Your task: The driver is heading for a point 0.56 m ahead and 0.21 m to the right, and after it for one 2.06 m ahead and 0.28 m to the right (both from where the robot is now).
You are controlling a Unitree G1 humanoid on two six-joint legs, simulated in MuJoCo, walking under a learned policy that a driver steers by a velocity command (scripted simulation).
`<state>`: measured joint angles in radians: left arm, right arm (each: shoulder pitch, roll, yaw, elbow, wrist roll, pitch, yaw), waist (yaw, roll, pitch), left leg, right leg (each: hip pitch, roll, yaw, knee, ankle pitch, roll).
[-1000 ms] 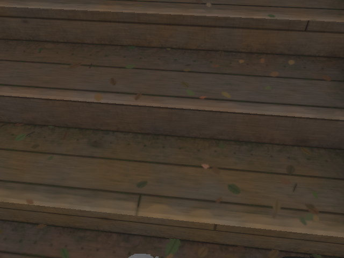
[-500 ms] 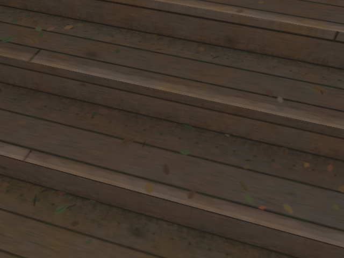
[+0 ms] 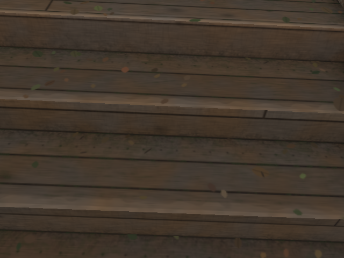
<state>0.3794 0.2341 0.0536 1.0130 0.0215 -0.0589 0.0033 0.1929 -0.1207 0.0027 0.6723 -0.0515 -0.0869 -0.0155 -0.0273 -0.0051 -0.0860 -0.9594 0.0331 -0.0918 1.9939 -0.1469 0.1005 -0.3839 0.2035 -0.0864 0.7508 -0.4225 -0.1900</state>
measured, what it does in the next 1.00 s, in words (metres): climbs, turning right: left foot 0.15 m higher, then right foot 0.15 m higher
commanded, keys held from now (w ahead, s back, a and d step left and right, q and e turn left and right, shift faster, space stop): w+e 0.66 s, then e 0.20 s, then q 0.14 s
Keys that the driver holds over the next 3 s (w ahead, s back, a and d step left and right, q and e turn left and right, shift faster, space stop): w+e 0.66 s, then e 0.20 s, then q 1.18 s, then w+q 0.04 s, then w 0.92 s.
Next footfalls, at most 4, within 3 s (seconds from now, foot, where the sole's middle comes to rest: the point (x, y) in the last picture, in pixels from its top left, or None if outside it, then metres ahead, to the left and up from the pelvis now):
0.26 left None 0.40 0.12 -0.58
0.80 right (242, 183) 0.68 -0.24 -0.43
1.58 left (191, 91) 0.99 -0.08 -0.28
2.30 right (236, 79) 1.06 -0.26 -0.28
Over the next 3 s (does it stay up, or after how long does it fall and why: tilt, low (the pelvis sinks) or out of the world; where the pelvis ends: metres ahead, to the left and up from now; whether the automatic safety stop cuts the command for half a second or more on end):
stays up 1.36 -0.10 0.63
